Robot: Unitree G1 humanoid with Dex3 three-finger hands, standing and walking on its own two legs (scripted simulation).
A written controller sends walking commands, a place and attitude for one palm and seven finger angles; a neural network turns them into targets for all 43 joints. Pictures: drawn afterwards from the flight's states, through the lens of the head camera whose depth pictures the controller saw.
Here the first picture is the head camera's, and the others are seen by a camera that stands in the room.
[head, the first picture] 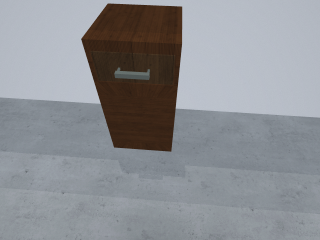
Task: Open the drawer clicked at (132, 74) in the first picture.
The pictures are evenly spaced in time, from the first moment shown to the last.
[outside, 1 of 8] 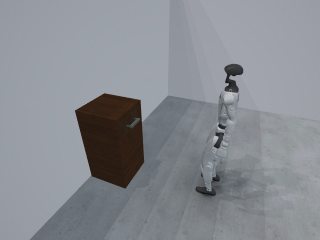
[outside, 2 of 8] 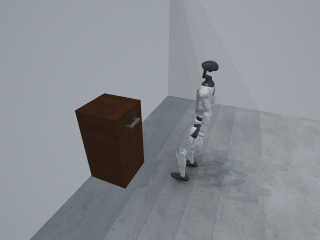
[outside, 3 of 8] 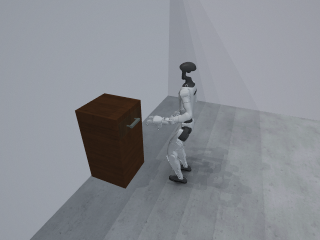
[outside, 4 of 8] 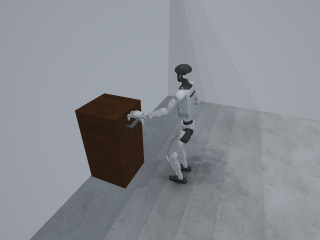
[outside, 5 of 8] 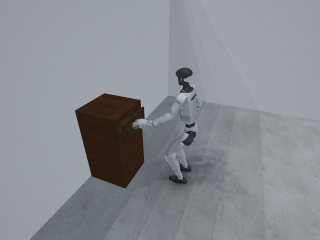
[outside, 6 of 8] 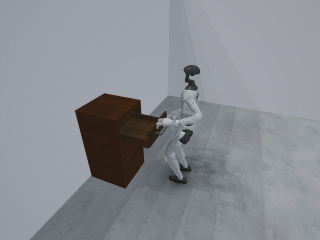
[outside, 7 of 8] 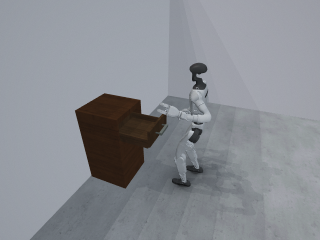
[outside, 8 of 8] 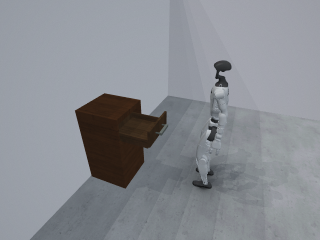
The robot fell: no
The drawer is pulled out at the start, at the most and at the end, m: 0.00 0.30 0.30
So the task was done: yes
